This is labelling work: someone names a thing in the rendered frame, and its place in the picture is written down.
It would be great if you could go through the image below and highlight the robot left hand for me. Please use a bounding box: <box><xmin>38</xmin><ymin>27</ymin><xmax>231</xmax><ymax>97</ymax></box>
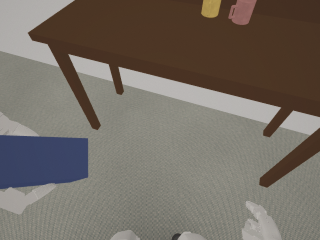
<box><xmin>0</xmin><ymin>112</ymin><xmax>57</xmax><ymax>215</ymax></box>

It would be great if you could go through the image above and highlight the right robot shin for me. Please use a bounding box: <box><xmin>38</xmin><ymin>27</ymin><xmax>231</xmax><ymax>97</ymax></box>
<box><xmin>179</xmin><ymin>231</ymin><xmax>191</xmax><ymax>238</ymax></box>

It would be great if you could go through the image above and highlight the table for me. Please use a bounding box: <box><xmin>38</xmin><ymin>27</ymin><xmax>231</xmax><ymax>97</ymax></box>
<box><xmin>28</xmin><ymin>0</ymin><xmax>320</xmax><ymax>188</ymax></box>

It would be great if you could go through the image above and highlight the robot right hand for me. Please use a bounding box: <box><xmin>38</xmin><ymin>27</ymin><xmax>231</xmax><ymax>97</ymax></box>
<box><xmin>242</xmin><ymin>201</ymin><xmax>282</xmax><ymax>240</ymax></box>

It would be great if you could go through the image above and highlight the sponge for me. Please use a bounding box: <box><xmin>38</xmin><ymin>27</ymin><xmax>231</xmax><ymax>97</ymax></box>
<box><xmin>0</xmin><ymin>135</ymin><xmax>88</xmax><ymax>189</ymax></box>

